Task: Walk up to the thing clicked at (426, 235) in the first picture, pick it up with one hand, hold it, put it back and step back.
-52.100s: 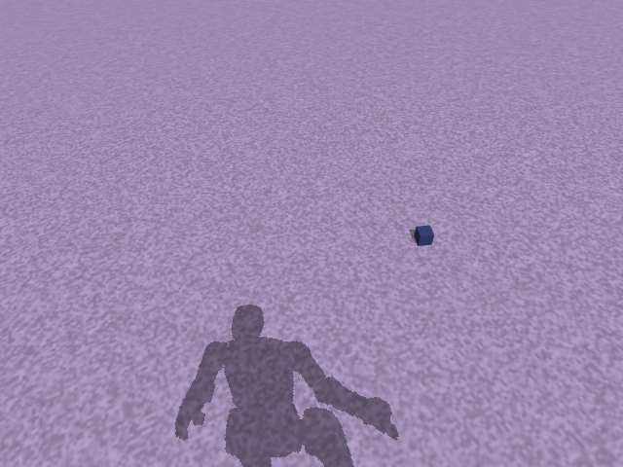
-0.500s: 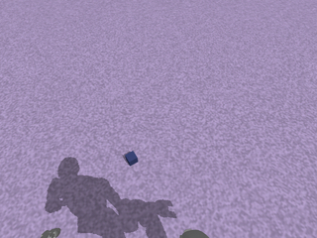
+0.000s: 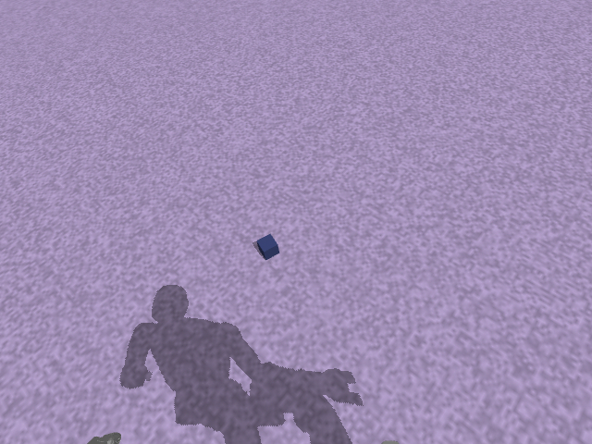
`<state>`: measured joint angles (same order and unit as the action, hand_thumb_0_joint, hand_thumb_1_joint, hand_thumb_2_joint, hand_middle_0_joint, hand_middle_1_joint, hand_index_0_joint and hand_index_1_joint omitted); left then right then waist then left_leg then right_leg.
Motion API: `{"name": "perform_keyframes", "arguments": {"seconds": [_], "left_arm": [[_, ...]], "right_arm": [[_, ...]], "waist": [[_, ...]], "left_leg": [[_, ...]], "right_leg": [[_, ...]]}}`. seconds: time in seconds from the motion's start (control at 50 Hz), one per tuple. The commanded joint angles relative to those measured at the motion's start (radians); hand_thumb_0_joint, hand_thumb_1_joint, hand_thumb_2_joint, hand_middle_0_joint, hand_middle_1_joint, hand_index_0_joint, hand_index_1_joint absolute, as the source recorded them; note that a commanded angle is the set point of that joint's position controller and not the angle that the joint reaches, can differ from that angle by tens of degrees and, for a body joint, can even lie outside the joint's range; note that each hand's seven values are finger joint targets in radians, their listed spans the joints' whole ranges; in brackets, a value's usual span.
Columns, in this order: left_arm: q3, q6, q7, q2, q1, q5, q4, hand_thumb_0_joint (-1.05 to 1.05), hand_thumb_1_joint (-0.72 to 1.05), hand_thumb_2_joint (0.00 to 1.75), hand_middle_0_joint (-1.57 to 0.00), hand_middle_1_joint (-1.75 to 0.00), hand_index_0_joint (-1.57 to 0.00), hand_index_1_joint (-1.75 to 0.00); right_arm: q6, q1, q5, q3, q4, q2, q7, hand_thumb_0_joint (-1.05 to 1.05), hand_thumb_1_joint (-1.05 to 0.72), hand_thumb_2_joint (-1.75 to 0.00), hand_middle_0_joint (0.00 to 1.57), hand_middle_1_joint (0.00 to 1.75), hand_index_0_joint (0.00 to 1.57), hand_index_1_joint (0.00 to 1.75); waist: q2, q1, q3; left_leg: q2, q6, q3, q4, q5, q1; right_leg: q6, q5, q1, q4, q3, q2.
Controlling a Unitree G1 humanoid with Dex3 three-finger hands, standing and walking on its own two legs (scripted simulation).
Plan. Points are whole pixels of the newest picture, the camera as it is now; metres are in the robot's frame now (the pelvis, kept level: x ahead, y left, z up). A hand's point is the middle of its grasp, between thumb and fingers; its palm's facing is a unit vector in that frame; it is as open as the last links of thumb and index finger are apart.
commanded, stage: step back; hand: left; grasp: from above
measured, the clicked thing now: (268, 247) +0.88 +0.22 -0.73
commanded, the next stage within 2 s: stand in 1.50 s
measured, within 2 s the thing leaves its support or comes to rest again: neither
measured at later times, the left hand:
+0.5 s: hand out of the picture -0.11 +0.25 -0.13, palm faces -0.05 -0.91 -0.42, open 7.4 cm
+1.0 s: hand out of the picture -0.10 +0.25 -0.13, palm faces +0.00 -0.91 -0.41, open 7.4 cm
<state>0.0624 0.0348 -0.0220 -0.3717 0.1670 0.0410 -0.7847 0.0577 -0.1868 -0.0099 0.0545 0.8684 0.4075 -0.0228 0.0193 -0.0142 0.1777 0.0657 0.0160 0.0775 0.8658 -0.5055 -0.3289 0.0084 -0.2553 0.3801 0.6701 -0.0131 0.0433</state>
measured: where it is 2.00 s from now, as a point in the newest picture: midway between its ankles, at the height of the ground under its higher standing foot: outside the picture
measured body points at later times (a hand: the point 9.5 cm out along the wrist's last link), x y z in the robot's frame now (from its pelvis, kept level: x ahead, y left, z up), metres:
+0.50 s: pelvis -0.17 -0.02 +0.01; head -0.15 -0.04 +0.45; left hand -0.11 +0.29 -0.10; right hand -0.08 -0.34 -0.12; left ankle -0.10 +0.13 -0.67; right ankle -0.18 -0.12 -0.72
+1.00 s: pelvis -0.18 -0.03 +0.00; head -0.17 -0.04 +0.45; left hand -0.10 +0.30 -0.11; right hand -0.13 -0.34 -0.13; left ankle -0.19 +0.12 -0.72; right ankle -0.14 -0.13 -0.72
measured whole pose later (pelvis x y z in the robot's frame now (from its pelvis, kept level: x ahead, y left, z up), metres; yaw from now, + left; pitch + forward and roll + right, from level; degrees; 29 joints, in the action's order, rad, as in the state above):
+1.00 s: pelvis -0.18 -0.03 +0.00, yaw +0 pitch -4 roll -1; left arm 0.07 -0.04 0.02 -0.38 0.21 0.04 -0.98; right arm 0.00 -0.25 -0.02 0.06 0.97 0.38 0.01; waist 0.03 0.01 0.07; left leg -0.03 0.01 0.07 0.69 -0.41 -0.23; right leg 0.03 -0.25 0.28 0.60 -0.05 -0.02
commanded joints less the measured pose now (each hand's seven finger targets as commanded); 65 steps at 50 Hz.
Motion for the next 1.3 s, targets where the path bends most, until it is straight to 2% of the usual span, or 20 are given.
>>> {"name": "perform_keyframes", "arguments": {"seconds": [0.0, 0.06, 0.14, 0.28, 0.32, 0.36, 0.38, 0.44, 0.56, 0.64, 0.66, 0.7, 0.74, 0.92, 0.96, 0.98, 1.08, 1.2, 1.24, 1.28], "left_arm": [[0.065, 0.003, -0.018, -0.252, -0.021, -0.023, 0.087, 0.0, 0.9, 0.9, -0.2, -0.3, -0.2, -0.3], [0.071, 0.006, -0.03, -0.228, -0.086, -0.022, 0.095, 0.0, 0.9, 0.9, -0.2, -0.3, -0.2, -0.3], [0.071, 0.011, -0.019, -0.219, 0.041, -0.039, 0.013, 0.0, 0.9, 0.9, -0.2, -0.3, -0.2, -0.3], [0.06, -0.032, 0.006, -0.188, 0.048, -0.02, -0.025, 0.0, 0.9, 0.9, -0.2, -0.3, -0.2, -0.3], [0.059, -0.046, 0.004, -0.18, 0.15, -0.009, -0.096, 0.0, 0.9, 0.9, -0.2, -0.3, -0.2, -0.3], [0.104, -0.055, 0.001, -0.342, 0.107, 0.014, -0.077, 0.0, 0.9, 0.9, -0.2, -0.3, -0.2, -0.3], [0.113, -0.053, -0.001, -0.407, 0.036, 0.012, -0.05, 0.0, 0.9, 0.9, -0.2, -0.3, -0.2, -0.3], [0.081, -0.07, -0.006, -0.278, -0.077, 0.005, -0.036, 0.0, 0.9, 0.9, -0.2, -0.3, -0.2, -0.3], [0.089, -0.08, 0.009, -0.286, 0.045, 0.011, -0.071, 0.0, 0.9, 0.9, -0.2, -0.3, -0.2, -0.3], [0.072, -0.061, 0.021, -0.281, 0.001, -0.002, -0.067, 0.0, 0.9, 0.9, -0.2, -0.3, -0.2, -0.3], [0.055, -0.057, 0.023, -0.248, 0.015, -0.003, -0.067, 0.0, 0.9, 0.9, -0.2, -0.3, -0.2, -0.3], [0.033, -0.057, 0.027, -0.176, -0.027, -0.026, -0.063, 0.0, 0.9, 0.9, -0.2, -0.3, -0.2, -0.3], [0.055, -0.065, 0.025, -0.24, -0.045, -0.018, -0.071, 0.0, 0.9, 0.9, -0.2, -0.3, -0.2, -0.3], [0.061, -0.096, 0.019, -0.187, 0.123, -0.013, -0.166, 0.0, 0.9, 0.9, -0.2, -0.3, -0.2, -0.3], [0.092, -0.108, 0.005, -0.332, 0.139, 0.002, -0.152, 0.0, 0.9, 0.9, -0.2, -0.3, -0.2, -0.3], [0.095, -0.105, 0.009, -0.36, 0.071, -0.001, -0.126, 0.0, 0.9, 0.9, -0.2, -0.3, -0.2, -0.3], [0.066, -0.114, 0.008, -0.268, -0.024, -0.011, -0.113, 0.0, 0.9, 0.9, -0.2, -0.3, -0.2, -0.3], [0.044, -0.09, 0.006, -0.243, -0.047, -0.035, -0.117, 0.0, 0.9, 0.9, -0.2, -0.3, -0.2, -0.3], [0.025, -0.081, 0.004, -0.185, -0.024, -0.043, -0.108, 0.0, 0.9, 0.9, -0.2, -0.3, -0.2, -0.3], [0.025, -0.066, 0.003, -0.19, -0.026, -0.048, -0.146, 0.0, 0.9, 0.9, -0.2, -0.3, -0.2, -0.3]], "right_arm": [[-0.036, -0.095, -0.018, 0.06, -0.048, 0.165, -0.001, 0.0, -0.9, -0.9, 0.2, 0.3, 0.2, 0.3], [-0.035, -0.008, -0.028, 0.098, -0.089, 0.363, 0.014, 0.0, -0.9, -0.9, 0.2, 0.3, 0.2, 0.3], [-0.044, 0.13, -0.03, 0.052, -0.103, 0.226, -0.006, 0.0, -0.9, -0.9, 0.2, 0.3, 0.2, 0.3], [-0.028, 0.035, -0.033, 0.062, -0.076, 0.233, 0.005, 0.0, -0.9, -0.9, 0.2, 0.3, 0.2, 0.3], [-0.012, 0.062, -0.017, 0.059, -0.072, 0.236, 0.011, 0.0, -0.9, -0.9, 0.2, 0.3, 0.2, 0.3], [-0.019, 0.107, -0.008, 0.031, -0.11, 0.129, 0.012, 0.0, -0.9, -0.9, 0.2, 0.3, 0.2, 0.3], [-0.016, 0.152, -0.014, 0.051, -0.1, 0.183, 0.0, 0.0, -0.9, -0.9, 0.2, 0.3, 0.2, 0.3], [-0.031, 0.047, 0.0, 0.047, -0.031, 0.173, 0.007, 0.0, -0.9, -0.9, 0.2, 0.3, 0.2, 0.3], [-0.056, 0.073, -0.028, 0.042, -0.018, 0.166, 0.031, 0.0, -0.9, -0.9, 0.2, 0.3, 0.2, 0.3], [-0.081, -0.018, -0.023, 0.054, 0.036, 0.156, 0.038, 0.0, -0.9, -0.9, 0.2, 0.3, 0.2, 0.3], [-0.088, -0.049, -0.024, 0.062, 0.051, 0.161, 0.035, 0.0, -0.9, -0.9, 0.2, 0.3, 0.2, 0.3], [-0.096, -0.098, -0.034, 0.09, 0.054, 0.277, 0.03, 0.0, -0.9, -0.9, 0.2, 0.3, 0.2, 0.3], [-0.107, -0.065, -0.029, 0.09, 0.036, 0.28, 0.03, 0.0, -0.9, -0.9, 0.2, 0.3, 0.2, 0.3], [-0.075, 0.039, -0.011, 0.042, 0.01, 0.159, 0.032, 0.0, -0.9, -0.9, 0.2, 0.3, 0.2, 0.3], [-0.07, 0.014, -0.004, 0.012, -0.012, 0.076, 0.02, 0.0, -0.9, -0.9, 0.2, 0.3, 0.2, 0.3], [-0.066, 0.007, -0.011, 0.042, 0.01, 0.165, 0.007, 0.0, -0.9, -0.9, 0.2, 0.3, 0.2, 0.3], [-0.074, -0.076, -0.01, 0.037, 0.076, 0.15, 0.023, 0.0, -0.9, -0.9, 0.2, 0.3, 0.2, 0.3], [-0.085, -0.06, -0.016, 0.029, 0.102, 0.114, 0.014, 0.0, -0.9, -0.9, 0.2, 0.3, 0.2, 0.3], [-0.093, -0.028, -0.026, 0.046, 0.099, 0.178, 0.005, 0.0, -0.9, -0.9, 0.2, 0.3, 0.2, 0.3], [-0.089, 0.089, -0.007, 0.043, 0.077, 0.224, 0.012, 0.0, -0.9, -0.9, 0.2, 0.3, 0.2, 0.3]], "waist": [[-0.172, 0.021, -0.258], [0.214, 0.074, -0.214], [0.09, -0.04, -0.165], [0.167, 0.034, -0.243], [0.148, -0.015, -0.252], [-0.218, -0.039, -0.157], [-0.229, -0.074, -0.086], [-0.089, 0.022, -0.07], [-0.192, -0.061, -0.082], [-0.165, -0.001, -0.12], [-0.121, 0.014, -0.142], [0.138, 0.058, -0.161], [0.041, 0.05, -0.067], [0.081, -0.051, -0.137], [-0.221, -0.064, -0.147], [-0.125, -0.046, -0.097], [-0.129, 0.004, -0.12], [-0.155, 0.03, -0.214], [-0.014, 0.009, -0.272], [0.054, -0.015, -0.251]], "left_leg": [[-0.037, -0.04, -0.071, -0.455, 0.271, 0.124], [-0.481, -0.336, 0.483, -0.551, 0.502, -0.007], [-0.321, -0.245, 0.161, -0.452, 0.604, 0.009], [-0.281, -0.227, 0.134, -0.396, 0.334, 0.19], [-0.249, -0.175, 0.084, -0.325, 0.262, 0.089], [-0.015, -0.04, 0.006, -0.086, -0.016, -0.282], [-0.04, -0.006, 0.116, 0.095, -0.069, -0.159], [0.003, -0.014, 0.114, 0.191, 0.088, -0.168], [-0.051, 0.007, 0.011, -0.102, 0.022, -0.152], [-0.035, -0.03, -0.094, -0.422, 0.127, 0.129], [-0.027, -0.044, -0.072, -0.493, 0.169, 0.229], [-0.316, -0.186, 0.441, -0.63, -0.29, 0.283], [-0.391, -0.277, 0.479, -0.656, -0.21, 0.159], [-0.2, -0.117, 0.067, -0.333, 0.17, -0.092], [0.003, -0.038, -0.004, 0.006, -0.076, -0.293], [-0.056, -0.031, 0.075, 0.102, -0.11, -0.207], [-0.094, -0.018, 0.033, -0.001, 0.053, -0.081], [-0.072, -0.025, -0.111, -0.412, 0.328, 0.133], [-0.224, -0.085, 0.075, -0.418, 0.594, 0.214], [-0.319, -0.193, 0.153, -0.426, 0.464, 0.054]], "right_leg": [[0.124, 0.363, -0.176, -0.033, 0.217, 0.179], [0.0, -0.432, 0.051, 0.439, 0.125, -0.111], [0.011, -0.255, 0.076, 0.638, 0.18, -0.135], [-0.012, -0.249, -0.082, -0.034, 0.019, -0.079], [0.021, -0.084, -0.243, -0.31, -0.019, -0.094], [0.149, -0.357, -0.22, -0.407, 0.521, 0.223], [0.278, -0.462, 0.08, -0.474, 0.684, 0.393], [0.172, -0.146, -0.026, -0.337, 0.335, 0.201], [0.168, -0.442, -0.177, -0.385, 0.335, 0.199], [0.146, -0.294, -0.08, -0.308, 0.234, 0.181], [0.11, -0.235, -0.045, -0.237, 0.177, 0.135], [0.014, -0.299, 0.196, 0.086, -0.003, -0.049], [0.02, -0.269, 0.175, 0.256, 0.091, -0.009], [0.015, -0.001, -0.343, -0.244, -0.029, -0.069], [0.137, -0.286, -0.348, -0.457, 0.56, 0.302], [0.243, -0.338, -0.18, -0.457, 0.631, 0.401], [0.168, 0.01, -0.135, -0.354, 0.253, 0.218], [0.106, 0.471, -0.164, -0.131, 0.118, 0.167], [0.033, 0.352, -0.115, -0.038, 0.07, 0.083], [0.012, -0.066, -0.202, -0.04, 0.013, -0.014]]}}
